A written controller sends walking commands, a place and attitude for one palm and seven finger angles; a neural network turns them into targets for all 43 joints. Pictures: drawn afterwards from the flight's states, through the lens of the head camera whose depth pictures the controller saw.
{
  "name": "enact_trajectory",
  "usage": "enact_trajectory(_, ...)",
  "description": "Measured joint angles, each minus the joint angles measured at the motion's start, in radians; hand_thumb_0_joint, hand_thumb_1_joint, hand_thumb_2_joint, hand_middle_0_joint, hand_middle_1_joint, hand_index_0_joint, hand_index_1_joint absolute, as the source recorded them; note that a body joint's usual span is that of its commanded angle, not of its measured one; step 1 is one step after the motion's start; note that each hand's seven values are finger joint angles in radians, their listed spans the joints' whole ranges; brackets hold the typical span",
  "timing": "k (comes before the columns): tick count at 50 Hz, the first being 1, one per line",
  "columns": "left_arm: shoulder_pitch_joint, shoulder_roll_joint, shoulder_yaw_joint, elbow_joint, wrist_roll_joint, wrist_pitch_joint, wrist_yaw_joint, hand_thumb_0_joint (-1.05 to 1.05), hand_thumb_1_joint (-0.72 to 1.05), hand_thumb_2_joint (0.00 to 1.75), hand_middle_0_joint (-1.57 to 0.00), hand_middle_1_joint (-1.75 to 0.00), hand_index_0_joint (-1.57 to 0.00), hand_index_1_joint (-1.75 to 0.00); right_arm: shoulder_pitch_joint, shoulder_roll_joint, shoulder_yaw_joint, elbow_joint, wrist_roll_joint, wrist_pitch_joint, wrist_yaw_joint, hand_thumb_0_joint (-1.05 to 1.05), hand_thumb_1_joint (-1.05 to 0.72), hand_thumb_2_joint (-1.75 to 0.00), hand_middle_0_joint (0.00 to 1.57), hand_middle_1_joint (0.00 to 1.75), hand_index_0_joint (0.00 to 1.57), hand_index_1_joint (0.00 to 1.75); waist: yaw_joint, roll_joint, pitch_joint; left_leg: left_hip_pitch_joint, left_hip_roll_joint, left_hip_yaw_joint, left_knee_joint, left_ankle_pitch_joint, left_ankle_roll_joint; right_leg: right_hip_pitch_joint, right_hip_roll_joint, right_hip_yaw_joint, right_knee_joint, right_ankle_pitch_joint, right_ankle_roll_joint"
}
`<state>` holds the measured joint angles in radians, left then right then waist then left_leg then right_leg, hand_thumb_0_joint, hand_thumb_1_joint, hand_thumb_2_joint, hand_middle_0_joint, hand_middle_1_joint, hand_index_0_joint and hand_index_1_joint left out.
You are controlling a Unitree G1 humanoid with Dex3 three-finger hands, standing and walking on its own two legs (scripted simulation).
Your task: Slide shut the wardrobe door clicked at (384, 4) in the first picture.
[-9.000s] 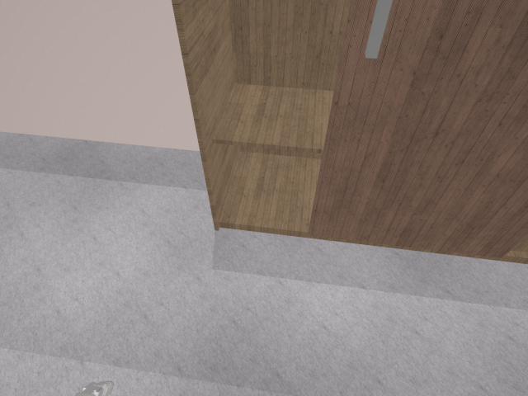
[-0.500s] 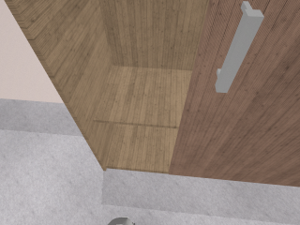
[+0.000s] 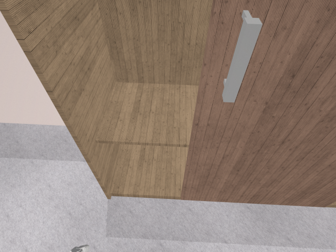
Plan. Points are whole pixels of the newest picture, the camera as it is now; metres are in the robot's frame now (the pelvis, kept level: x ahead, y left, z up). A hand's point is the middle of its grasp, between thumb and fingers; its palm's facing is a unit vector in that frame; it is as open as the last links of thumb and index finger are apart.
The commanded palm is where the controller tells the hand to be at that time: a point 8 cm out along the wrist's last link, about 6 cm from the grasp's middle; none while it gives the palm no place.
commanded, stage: come to a stop and stand still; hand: right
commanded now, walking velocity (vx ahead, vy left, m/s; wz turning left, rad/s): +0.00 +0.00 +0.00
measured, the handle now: (236, 59) +0.47 -0.11 +0.23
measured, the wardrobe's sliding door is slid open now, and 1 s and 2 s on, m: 0.42 0.42 0.42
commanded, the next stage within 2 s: look again from close up in 0.78 s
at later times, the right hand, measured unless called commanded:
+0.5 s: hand out of the picture -0.06 -0.17 -0.16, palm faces +0.02 +0.98 -0.18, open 7.4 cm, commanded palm none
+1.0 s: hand out of the picture -0.07 -0.15 -0.17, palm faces +0.04 +0.99 -0.16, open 7.4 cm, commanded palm none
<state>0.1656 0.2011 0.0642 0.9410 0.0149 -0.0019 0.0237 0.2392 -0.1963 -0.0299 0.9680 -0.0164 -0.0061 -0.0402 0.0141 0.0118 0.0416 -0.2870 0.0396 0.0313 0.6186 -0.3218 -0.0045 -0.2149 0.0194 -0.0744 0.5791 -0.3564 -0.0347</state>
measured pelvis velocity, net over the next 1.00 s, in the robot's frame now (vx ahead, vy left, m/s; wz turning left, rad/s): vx -0.05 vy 0.00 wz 0.03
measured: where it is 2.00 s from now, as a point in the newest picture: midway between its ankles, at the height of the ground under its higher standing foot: outside the picture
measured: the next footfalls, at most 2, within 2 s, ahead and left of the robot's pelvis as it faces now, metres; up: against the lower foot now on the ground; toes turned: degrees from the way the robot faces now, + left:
none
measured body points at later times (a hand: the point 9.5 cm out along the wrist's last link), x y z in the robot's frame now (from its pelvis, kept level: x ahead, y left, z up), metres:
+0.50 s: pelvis -0.04 +0.00 +0.01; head -0.05 +0.00 +0.46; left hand -0.06 +0.22 -0.15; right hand -0.05 -0.22 -0.15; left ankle +0.00 +0.12 -0.73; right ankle -0.03 -0.09 -0.73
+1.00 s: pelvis -0.05 +0.00 +0.01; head -0.06 +0.01 +0.46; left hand -0.09 +0.19 -0.16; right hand -0.07 -0.20 -0.15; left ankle +0.00 +0.12 -0.73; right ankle -0.03 -0.09 -0.73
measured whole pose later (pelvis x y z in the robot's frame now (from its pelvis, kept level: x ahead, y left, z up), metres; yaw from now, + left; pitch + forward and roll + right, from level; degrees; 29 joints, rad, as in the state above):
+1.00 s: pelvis -0.05 +0.00 +0.01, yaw +1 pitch -2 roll -1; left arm 0.35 0.09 0.03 1.13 0.01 0.00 0.02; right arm 0.36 -0.09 -0.02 1.10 -0.02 -0.02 -0.05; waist 0.02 0.00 0.00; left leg -0.29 0.03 0.01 0.49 -0.17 0.00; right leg -0.23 0.01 -0.10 0.48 -0.23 -0.04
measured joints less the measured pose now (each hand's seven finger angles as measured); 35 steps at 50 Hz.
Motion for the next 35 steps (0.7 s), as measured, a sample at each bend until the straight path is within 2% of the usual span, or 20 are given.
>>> enact_trajectory(6, -0.021, 0.014, -0.014, 0.003, 0.004, 0.001, -0.007, 0.0, 0.91, 0.9, -0.2, -0.3, -0.2, -0.3, 0.015, -0.025, 0.002, 0.011, 0.001, 0.014, -0.001, 0.0, -0.91, -0.9, 0.2, 0.3, 0.2, 0.3, -0.02, -0.011, -0.009, 0.034, -0.007, -0.005, -0.054, 0.049, -0.005, 0.027, -0.005, -0.006, -0.032, 0.034, -0.007)
enact_trajectory(10, -0.008, 0.008, -0.028, 0.024, 0.004, 0.007, -0.016, 0.0, 0.91, 0.9, -0.2, -0.3, -0.2, -0.3, 0.031, -0.028, 0.011, 0.028, 0.0, 0.015, 0.004, 0.0, -0.91, -0.9, 0.2, 0.3, 0.2, 0.3, -0.025, -0.011, -0.024, 0.045, -0.008, -0.007, -0.094, 0.083, -0.006, 0.035, -0.005, -0.009, -0.066, 0.063, -0.007)
enact_trajectory(20, 0.096, -0.028, -0.047, 0.126, -0.002, 0.007, -0.021, 0.0, 0.91, 0.9, -0.2, -0.3, -0.2, -0.3, 0.084, 0.024, 0.031, 0.098, 0.002, 0.002, 0.006, 0.0, -0.91, -0.9, 0.2, 0.3, 0.2, 0.3, -0.015, -0.007, -0.035, 0.049, -0.002, -0.008, -0.149, 0.132, -0.008, 0.044, 0.004, -0.01, -0.131, 0.119, -0.008)
enact_trajectory(35, 0.215, -0.086, -0.043, 0.219, -0.005, 0.009, -0.009, 0.0, 0.91, 0.9, -0.19, -0.3, -0.2, -0.3, 0.128, 0.1, 0.028, 0.155, 0.003, -0.008, -0.003, 0.0, -0.9, -0.9, 0.2, 0.3, 0.2, 0.3, 0.005, -0.002, -0.024, 0.016, -0.008, -0.017, -0.143, 0.15, -0.003, 0.011, -0.002, -0.02, -0.117, 0.13, -0.007)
